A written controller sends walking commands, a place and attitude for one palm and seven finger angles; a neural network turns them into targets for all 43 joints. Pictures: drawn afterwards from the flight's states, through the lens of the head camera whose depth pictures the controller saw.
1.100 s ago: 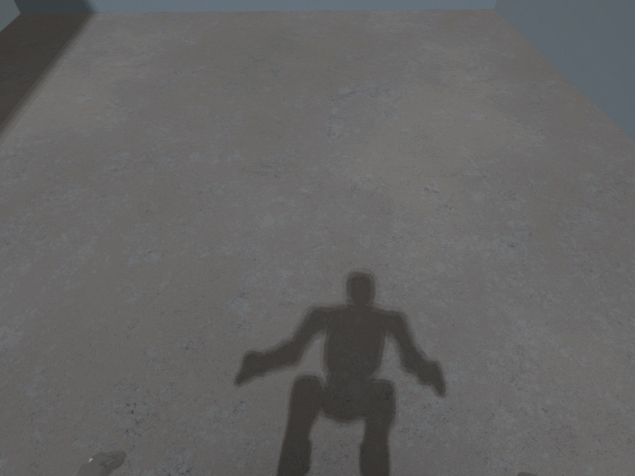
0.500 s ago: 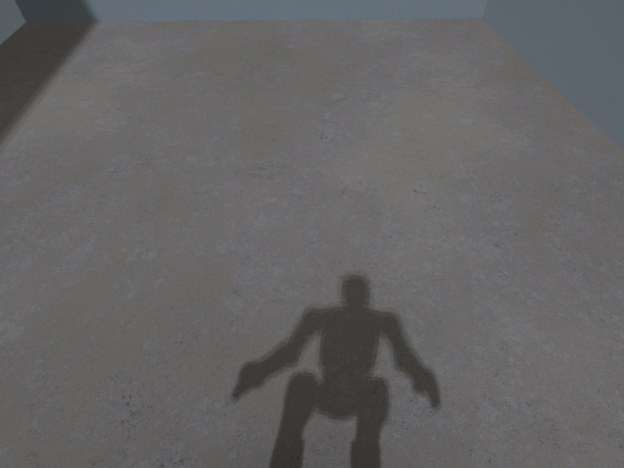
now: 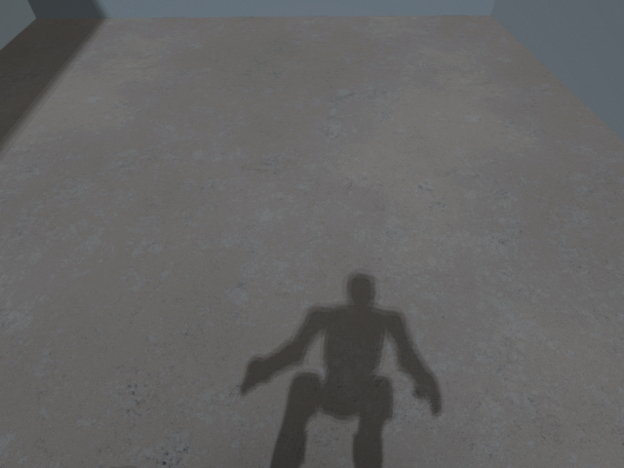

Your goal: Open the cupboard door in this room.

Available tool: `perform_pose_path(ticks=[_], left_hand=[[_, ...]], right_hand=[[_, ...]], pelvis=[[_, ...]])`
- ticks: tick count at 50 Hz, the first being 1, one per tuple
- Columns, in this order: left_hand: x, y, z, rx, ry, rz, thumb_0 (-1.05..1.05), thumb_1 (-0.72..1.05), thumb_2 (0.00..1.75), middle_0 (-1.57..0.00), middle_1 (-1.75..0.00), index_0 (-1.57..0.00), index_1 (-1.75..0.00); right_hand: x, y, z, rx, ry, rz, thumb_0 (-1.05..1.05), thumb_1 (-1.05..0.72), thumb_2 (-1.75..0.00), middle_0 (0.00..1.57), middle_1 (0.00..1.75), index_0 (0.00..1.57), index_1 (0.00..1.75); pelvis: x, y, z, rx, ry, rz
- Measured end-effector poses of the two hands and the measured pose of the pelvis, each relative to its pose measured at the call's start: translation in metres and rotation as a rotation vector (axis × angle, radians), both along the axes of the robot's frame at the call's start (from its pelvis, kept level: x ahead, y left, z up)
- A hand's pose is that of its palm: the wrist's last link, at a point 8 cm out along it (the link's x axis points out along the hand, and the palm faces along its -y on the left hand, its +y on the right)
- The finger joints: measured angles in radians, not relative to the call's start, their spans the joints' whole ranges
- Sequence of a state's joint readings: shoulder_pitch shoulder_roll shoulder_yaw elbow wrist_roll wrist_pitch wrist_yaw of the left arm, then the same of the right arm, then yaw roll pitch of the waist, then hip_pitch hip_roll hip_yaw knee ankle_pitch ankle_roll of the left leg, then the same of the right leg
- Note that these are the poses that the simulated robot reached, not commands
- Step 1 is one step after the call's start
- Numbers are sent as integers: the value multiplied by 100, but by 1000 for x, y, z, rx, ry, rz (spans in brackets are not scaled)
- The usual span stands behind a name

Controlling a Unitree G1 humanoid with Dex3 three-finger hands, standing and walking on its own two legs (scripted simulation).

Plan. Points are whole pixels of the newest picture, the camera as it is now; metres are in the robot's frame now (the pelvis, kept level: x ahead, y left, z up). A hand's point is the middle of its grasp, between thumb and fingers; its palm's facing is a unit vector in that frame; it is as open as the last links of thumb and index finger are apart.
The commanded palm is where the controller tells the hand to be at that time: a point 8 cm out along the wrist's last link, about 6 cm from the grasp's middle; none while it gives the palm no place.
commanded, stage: turn or walk to find it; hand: left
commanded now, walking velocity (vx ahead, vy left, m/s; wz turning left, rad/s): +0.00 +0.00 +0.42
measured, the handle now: out of the picture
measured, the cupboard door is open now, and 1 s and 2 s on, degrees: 0 0 0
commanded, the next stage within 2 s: none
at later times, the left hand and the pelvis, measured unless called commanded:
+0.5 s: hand out of the picture +0.01 +0.21 -0.16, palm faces +0.19 -0.94 -0.29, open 7.4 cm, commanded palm none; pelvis -0.04 -0.01 -0.01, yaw +11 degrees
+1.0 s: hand out of the picture -0.13 +0.23 -0.18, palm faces +0.43 -0.87 -0.25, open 7.4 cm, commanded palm none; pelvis -0.08 +0.01 +0.00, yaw +24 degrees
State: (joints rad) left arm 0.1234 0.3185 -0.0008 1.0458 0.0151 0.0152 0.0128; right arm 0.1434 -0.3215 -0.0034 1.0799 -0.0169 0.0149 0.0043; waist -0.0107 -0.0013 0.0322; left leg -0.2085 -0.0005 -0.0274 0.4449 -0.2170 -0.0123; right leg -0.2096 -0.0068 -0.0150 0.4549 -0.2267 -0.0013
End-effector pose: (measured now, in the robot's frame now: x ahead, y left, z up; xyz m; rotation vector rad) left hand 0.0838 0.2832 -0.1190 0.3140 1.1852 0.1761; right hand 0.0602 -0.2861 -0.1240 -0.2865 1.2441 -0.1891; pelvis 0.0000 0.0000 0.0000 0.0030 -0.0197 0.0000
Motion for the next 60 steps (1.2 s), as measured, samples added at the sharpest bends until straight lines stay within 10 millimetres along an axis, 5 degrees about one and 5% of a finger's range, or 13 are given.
perform_pose_path(ticks=[14, 22, 28, 34, 46, 53, 60], left_hand=[[-54, -12, -32, -96, 60, 116, 1, 90, 90, -20, -30, -20, -30], [-73, -26, -13, -74, -11, 199, 1, 90, 90, -20, -30, -20, -29], [-109, -40, -6, -38, -35, 263, 1, 90, 90, -20, -30, -20, -29], [-150, -45, -7, -53, 3, 329, 1, 90, 90, -20, -30, -20, -30], [-236, -19, -39, -111, 121, 502, 1, 90, 90, -20, -30, -20, -29], [-236, -17, -21, -100, 65, 545, 1, 91, 90, -20, -30, -20, -29], [-218, -33, -8, -52, -44, 569, 1, 91, 90, -20, -30, -20, -29]], right_hand=[[-22, 67, -17, 92, 56, 39, 0, -90, -90, 21, 30, 20, 30], [-28, 54, -21, 113, 82, 85, 0, -90, -90, 21, 30, 20, 30], [-11, 27, -26, 101, 56, 132, 0, -90, -90, 21, 30, 20, 30], [13, 24, -11, 74, 17, 197, 0, -91, -90, 20, 30, 20, 30], [47, 95, 0, 46, -61, 403, 0, -91, -90, 20, 30, 20, 30], [35, 116, -1, 95, -35, 446, 0, -90, -90, 21, 30, 20, 30], [30, 99, -23, 138, 16, 467, 0, -90, -90, 21, 30, 20, 30]], pelvis=[[-16, 15, -11, -10, 23, 87], [-31, -3, -6, -25, 37, 168], [-43, -18, -8, -2, 10, 228], [-49, -17, -3, 21, 1, 295], [-73, 11, -12, -1, 22, 395], [-78, 10, -2, -19, 18, 451], [-78, -10, -8, 1, 19, 515]])
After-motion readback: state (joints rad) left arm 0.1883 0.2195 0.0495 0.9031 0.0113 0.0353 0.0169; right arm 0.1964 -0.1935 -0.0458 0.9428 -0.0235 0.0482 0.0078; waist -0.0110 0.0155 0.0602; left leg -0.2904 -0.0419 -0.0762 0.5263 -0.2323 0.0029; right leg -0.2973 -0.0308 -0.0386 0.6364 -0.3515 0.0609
